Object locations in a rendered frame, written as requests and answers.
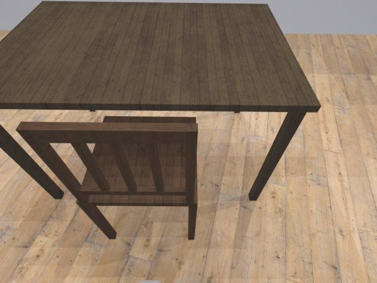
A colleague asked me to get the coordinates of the table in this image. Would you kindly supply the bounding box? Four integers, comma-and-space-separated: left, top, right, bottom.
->
0, 1, 321, 200

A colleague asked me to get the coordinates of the chair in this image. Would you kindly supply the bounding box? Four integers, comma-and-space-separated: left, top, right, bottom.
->
16, 116, 198, 240

